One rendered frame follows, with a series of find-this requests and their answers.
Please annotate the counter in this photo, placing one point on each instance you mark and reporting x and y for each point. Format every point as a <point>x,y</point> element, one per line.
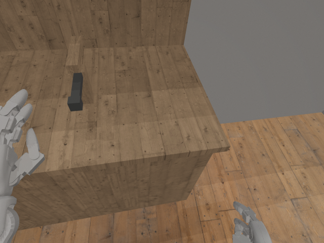
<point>147,129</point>

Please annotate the tap lever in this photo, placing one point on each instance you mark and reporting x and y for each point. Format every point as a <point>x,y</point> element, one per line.
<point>75,100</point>

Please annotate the right robot hand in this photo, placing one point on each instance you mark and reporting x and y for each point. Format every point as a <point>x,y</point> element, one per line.
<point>254,232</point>

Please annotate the left robot hand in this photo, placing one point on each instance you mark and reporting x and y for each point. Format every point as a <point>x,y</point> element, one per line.
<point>12,117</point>

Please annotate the robot left forearm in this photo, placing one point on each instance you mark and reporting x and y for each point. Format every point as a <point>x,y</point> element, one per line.
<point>9,219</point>

